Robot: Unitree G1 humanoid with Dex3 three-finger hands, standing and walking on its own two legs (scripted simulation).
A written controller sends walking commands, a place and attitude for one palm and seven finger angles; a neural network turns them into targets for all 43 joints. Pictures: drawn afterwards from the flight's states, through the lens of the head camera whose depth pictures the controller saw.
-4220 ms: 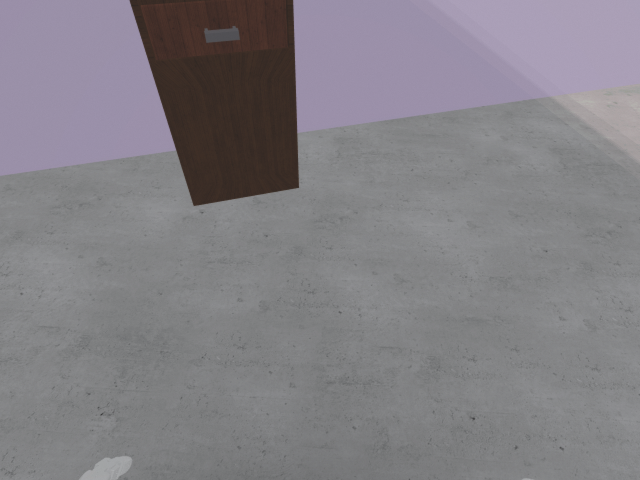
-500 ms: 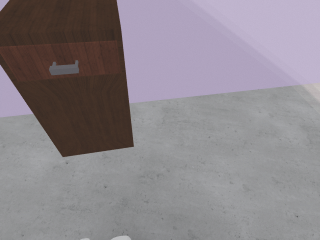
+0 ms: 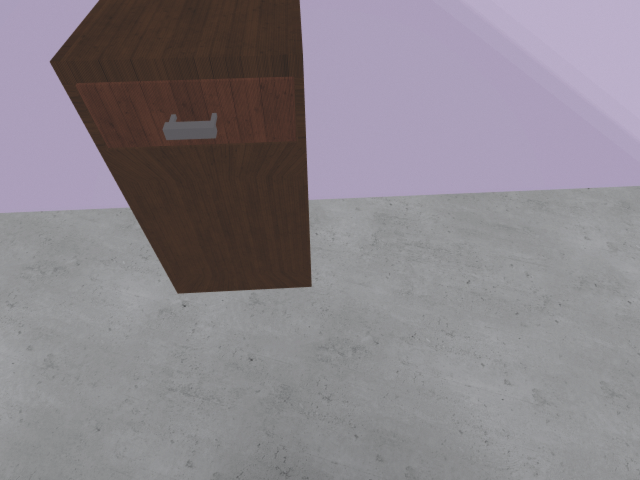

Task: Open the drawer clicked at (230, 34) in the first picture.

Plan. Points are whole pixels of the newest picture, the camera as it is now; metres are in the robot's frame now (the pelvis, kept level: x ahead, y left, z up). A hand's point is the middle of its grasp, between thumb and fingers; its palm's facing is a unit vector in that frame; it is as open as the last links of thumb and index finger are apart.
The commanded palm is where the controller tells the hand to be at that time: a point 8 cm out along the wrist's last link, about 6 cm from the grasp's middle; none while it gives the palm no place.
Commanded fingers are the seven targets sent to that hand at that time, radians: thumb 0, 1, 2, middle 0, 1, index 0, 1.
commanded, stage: take the last steps up to it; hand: left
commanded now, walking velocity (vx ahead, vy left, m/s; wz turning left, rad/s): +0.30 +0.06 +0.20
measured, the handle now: (192, 124) +0.80 +0.32 -0.03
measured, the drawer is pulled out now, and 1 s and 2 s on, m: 0.00 0.00 0.00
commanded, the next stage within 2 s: come to a stop and stand still in 1.02 s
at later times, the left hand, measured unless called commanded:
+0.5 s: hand out of the picture -0.09 +0.17 -0.16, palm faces +0.26 -0.95 -0.19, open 7.3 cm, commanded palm none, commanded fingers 0.00 0.90 0.90 -0.20 -0.30 -0.20 -0.30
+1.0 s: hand (150, 381) +0.28 +0.30 -0.16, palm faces +0.09 -0.98 -0.19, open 7.4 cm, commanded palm none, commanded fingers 0.00 0.90 0.90 -0.20 -0.30 -0.20 -0.30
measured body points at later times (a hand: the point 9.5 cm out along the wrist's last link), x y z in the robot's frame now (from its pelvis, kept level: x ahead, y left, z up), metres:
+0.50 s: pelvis +0.04 +0.02 +0.01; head +0.06 +0.02 +0.45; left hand -0.10 +0.22 -0.14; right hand +0.14 -0.21 -0.15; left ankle +0.06 +0.17 -0.71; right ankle -0.01 -0.13 -0.74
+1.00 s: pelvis +0.18 +0.10 +0.00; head +0.20 +0.11 +0.45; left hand +0.28 +0.35 -0.14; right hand +0.13 -0.11 -0.15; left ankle +0.08 +0.17 -0.74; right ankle +0.30 -0.01 -0.70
